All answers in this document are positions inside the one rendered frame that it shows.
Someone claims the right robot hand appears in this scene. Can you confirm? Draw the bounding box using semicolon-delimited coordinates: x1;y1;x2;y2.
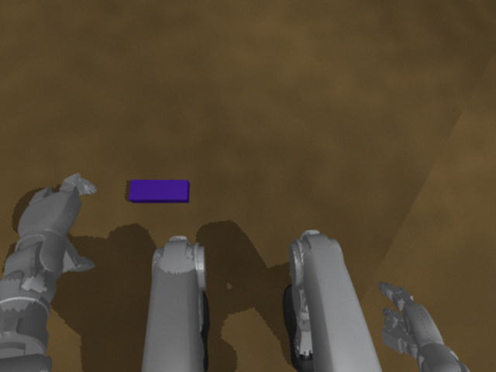
378;282;445;359

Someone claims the right robot arm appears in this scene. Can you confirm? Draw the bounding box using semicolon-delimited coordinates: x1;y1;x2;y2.
417;343;470;372

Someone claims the left robot arm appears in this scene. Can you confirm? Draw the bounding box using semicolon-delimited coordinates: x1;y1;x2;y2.
0;231;67;372

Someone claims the small box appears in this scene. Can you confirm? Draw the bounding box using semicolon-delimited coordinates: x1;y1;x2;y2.
129;180;190;203

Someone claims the left robot hand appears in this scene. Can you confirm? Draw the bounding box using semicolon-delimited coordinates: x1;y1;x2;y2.
18;173;97;274

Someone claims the right robot foot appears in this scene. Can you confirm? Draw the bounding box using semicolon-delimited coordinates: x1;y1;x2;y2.
283;284;314;372

